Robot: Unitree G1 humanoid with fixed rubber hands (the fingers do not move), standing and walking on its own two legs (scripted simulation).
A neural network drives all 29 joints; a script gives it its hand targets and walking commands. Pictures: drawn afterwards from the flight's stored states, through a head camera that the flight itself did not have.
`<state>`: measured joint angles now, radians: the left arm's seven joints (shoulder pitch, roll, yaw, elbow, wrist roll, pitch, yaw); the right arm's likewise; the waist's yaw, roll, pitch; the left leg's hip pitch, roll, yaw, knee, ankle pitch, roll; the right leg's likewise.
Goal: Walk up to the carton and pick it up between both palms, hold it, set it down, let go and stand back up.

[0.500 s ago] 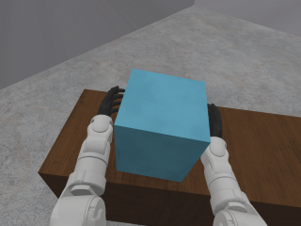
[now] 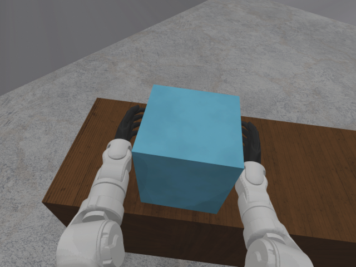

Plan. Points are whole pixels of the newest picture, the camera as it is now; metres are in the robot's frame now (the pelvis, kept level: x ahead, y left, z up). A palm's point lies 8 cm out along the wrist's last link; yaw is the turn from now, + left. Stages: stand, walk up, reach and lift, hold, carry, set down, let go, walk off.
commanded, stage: set down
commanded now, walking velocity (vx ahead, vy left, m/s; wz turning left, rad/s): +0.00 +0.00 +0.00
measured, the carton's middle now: (186, 152) +0.40 -0.01 +0.02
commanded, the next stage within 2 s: none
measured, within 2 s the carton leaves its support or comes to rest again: neither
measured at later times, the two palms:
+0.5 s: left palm (128, 143) +0.42 +0.14 +0.02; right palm (243, 160) +0.38 -0.16 +0.02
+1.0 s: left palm (132, 149) +0.43 +0.13 -0.02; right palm (242, 169) +0.38 -0.16 -0.02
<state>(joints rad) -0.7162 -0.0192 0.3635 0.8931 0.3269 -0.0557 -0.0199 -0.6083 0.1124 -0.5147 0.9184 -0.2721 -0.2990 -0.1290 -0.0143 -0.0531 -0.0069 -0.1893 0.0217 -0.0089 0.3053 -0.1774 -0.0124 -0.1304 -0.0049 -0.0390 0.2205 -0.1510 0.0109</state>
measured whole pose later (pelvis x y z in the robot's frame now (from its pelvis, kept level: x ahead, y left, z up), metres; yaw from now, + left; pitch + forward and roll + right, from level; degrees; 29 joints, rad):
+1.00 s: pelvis +0.00 +0.00 -0.01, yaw +1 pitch +23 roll -2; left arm -0.90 0.09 0.36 1.37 0.26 -0.40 0.05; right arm -0.72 0.10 -0.68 1.10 -0.41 -0.47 -0.15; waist -0.07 0.00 -0.16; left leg -0.64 0.03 -0.01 0.41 -0.17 -0.01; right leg -0.56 -0.01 -0.08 0.31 -0.14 0.01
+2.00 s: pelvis -0.03 +0.01 -0.04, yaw -1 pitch +28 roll -3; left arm -1.06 0.17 0.34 1.62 0.16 -0.59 0.05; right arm -0.85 0.04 -0.71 1.24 -0.44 -0.54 -0.10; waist -0.09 0.02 -0.19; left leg -0.89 0.04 0.02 0.62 -0.22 0.01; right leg -0.83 -0.01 -0.07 0.54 -0.20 0.02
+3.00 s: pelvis -0.06 +0.02 -0.07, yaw -2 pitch +31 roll -2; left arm -1.20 0.24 0.00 1.65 -0.16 -0.40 0.07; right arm -0.98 -0.04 -0.34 1.36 -0.07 -0.33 -0.13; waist -0.13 0.00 -0.30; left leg -1.10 0.04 0.02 0.83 -0.28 0.02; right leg -1.05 -0.02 -0.04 0.78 -0.27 0.02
